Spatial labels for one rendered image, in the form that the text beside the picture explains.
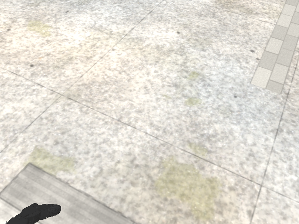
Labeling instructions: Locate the robot left hand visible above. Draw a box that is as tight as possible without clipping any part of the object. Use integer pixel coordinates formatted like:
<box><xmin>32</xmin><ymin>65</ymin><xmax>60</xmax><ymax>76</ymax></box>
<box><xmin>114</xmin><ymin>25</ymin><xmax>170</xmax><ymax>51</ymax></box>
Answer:
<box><xmin>6</xmin><ymin>203</ymin><xmax>62</xmax><ymax>224</ymax></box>

